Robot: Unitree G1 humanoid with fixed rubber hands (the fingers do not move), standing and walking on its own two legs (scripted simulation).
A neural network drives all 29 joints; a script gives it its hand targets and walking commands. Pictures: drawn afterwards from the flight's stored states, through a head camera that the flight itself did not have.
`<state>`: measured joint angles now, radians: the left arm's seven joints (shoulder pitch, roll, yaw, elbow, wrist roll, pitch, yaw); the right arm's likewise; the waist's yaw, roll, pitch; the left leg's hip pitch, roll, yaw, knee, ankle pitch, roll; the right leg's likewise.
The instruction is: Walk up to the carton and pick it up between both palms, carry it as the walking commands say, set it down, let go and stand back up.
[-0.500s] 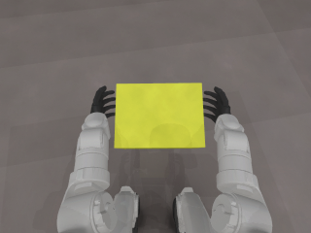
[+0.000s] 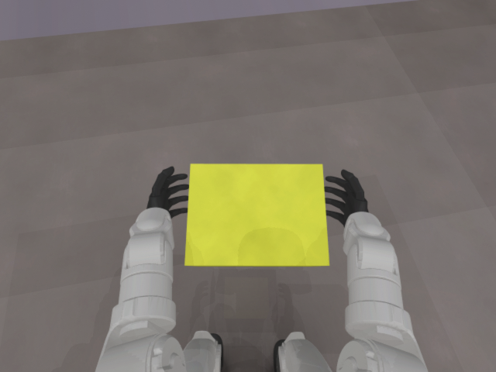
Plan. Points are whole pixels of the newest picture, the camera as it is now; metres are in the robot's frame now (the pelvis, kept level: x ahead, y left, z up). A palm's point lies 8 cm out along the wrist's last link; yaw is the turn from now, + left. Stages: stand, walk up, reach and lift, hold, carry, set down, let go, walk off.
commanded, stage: reach and lift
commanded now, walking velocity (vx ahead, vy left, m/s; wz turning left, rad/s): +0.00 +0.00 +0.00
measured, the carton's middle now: (255, 219) +0.40 -0.01 -0.11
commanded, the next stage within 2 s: hold in 1.96 s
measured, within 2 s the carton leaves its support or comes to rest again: neither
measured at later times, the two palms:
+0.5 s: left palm (146, 206) +0.36 +0.16 +0.04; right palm (371, 209) +0.35 -0.17 +0.05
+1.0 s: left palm (132, 199) +0.34 +0.15 +0.11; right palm (395, 202) +0.33 -0.17 +0.11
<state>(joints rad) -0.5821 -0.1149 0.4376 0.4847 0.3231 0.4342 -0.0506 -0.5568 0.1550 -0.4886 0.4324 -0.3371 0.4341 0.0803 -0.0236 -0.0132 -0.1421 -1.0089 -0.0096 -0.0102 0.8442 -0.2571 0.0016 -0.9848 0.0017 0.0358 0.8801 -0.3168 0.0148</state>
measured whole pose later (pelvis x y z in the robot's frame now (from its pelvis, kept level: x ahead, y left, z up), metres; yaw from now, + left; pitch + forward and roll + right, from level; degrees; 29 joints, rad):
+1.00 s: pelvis +0.04 +0.00 +0.07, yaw +0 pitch -3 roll +0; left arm -0.32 -0.16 0.32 0.31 0.32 0.64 -0.02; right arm -0.33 0.17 -0.35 0.31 -0.32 0.64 0.04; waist -0.02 -0.01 -0.01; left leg -0.14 0.00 -0.01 0.34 -0.14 0.00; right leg -0.11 0.00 0.04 0.36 -0.19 0.01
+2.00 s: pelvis +0.05 +0.00 +0.07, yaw +0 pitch -7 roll +0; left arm -0.21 -0.14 0.22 0.16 0.29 0.75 -0.02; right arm -0.23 0.14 -0.24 0.19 -0.29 0.74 0.03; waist -0.01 -0.01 0.03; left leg -0.03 0.00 -0.02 0.28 -0.13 -0.01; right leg 0.00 0.00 0.03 0.29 -0.17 0.01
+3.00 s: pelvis +0.04 +0.07 +0.05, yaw +1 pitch +4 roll +0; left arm -0.28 -0.16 0.17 -0.15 0.11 1.19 0.24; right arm -0.27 0.15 -0.17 -0.16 -0.15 1.20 -0.19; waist 0.02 0.01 -0.14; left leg -0.38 -0.03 0.12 0.55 -0.24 0.08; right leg -0.34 -0.07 -0.10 0.58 -0.29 0.02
